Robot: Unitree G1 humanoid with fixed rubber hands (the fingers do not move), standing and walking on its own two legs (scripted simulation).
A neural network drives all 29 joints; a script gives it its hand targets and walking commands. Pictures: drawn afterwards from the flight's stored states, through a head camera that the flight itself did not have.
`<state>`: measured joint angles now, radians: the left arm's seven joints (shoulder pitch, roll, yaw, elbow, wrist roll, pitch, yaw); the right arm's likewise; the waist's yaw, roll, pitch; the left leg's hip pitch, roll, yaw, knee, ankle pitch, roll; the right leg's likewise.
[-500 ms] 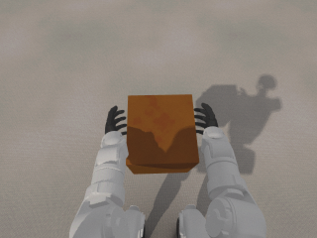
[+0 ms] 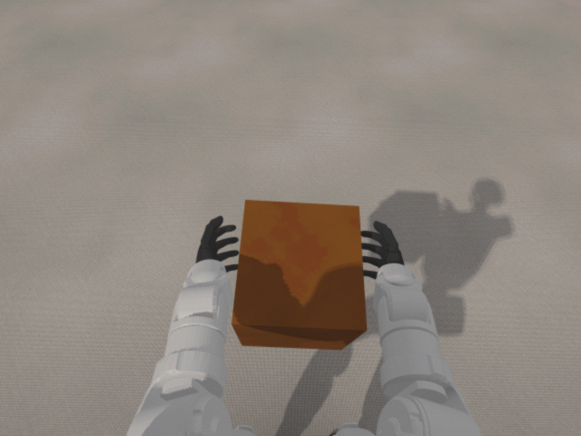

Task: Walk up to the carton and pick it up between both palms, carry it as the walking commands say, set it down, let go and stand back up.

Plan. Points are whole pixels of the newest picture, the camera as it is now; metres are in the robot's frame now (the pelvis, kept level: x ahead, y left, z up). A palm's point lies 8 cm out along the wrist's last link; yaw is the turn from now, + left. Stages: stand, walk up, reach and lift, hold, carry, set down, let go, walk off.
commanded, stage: reach and lift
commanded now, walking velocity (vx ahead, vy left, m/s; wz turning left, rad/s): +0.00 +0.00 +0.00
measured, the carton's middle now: (296, 280) +0.37 +0.00 -0.09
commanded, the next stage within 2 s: hold in 1.60 s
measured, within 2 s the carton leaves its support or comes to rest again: neither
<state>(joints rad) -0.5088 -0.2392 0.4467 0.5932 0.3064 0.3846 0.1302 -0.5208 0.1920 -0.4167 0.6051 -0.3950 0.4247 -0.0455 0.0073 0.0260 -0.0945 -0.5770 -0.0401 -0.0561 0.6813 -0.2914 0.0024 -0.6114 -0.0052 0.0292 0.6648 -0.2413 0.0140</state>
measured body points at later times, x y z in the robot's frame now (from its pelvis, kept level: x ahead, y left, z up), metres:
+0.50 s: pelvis +0.00 +0.00 +0.02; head -0.03 -0.01 +0.46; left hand +0.33 +0.13 +0.07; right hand +0.33 -0.14 +0.05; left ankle +0.02 +0.12 -0.72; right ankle +0.05 -0.13 -0.72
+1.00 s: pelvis +0.00 +0.00 +0.02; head -0.04 -0.01 +0.46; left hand +0.33 +0.14 +0.07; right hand +0.33 -0.14 +0.06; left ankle +0.02 +0.12 -0.72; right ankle +0.05 -0.13 -0.72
